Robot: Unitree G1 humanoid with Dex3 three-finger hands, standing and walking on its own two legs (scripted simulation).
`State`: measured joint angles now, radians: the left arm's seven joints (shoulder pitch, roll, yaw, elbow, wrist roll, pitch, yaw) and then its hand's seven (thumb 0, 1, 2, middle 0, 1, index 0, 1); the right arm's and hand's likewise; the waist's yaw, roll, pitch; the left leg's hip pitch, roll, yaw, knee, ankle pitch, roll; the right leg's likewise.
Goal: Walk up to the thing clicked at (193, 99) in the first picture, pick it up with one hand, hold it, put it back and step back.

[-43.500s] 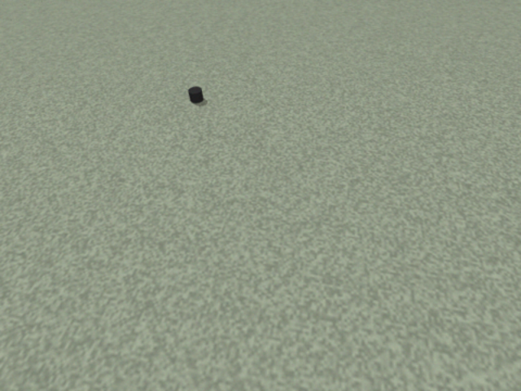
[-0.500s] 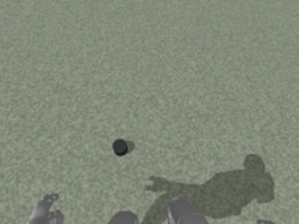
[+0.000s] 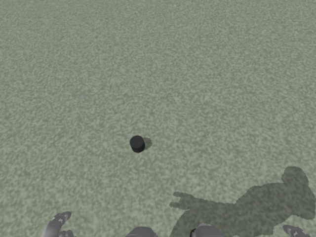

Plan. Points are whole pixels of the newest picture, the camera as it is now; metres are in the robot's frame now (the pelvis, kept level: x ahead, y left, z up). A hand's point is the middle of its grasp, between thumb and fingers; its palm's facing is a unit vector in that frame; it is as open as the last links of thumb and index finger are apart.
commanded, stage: walk up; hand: left
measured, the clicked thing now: (137, 144) +0.68 +0.24 -0.72
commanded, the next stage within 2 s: stand in 1.94 s
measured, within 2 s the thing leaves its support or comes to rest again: neither
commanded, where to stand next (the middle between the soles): +0.29 +0.01 m, yaw -2 degrees
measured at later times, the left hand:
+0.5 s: hand out of the picture -0.08 +0.24 -0.14, palm faces -0.01 -0.92 -0.39, open 7.4 cm
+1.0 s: hand out of the picture -0.06 +0.25 -0.14, palm faces +0.06 -0.93 -0.36, open 7.4 cm
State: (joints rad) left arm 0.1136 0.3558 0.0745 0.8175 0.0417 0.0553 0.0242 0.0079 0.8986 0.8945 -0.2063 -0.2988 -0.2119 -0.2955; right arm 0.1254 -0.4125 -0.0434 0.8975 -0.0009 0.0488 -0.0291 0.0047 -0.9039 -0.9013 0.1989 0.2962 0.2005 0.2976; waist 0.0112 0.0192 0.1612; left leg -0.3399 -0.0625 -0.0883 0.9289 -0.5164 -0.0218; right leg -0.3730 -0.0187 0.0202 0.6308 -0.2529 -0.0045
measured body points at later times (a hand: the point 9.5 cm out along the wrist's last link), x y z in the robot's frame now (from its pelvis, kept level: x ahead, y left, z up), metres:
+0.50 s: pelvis -0.13 -0.03 +0.00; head -0.11 -0.04 +0.45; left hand -0.08 +0.28 -0.12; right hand -0.03 -0.34 -0.12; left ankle -0.09 +0.12 -0.70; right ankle -0.16 -0.14 -0.73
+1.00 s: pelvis -0.13 -0.01 +0.01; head -0.13 -0.01 +0.46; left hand -0.06 +0.30 -0.11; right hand -0.05 -0.32 -0.12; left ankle -0.12 +0.12 -0.70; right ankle -0.15 -0.13 -0.73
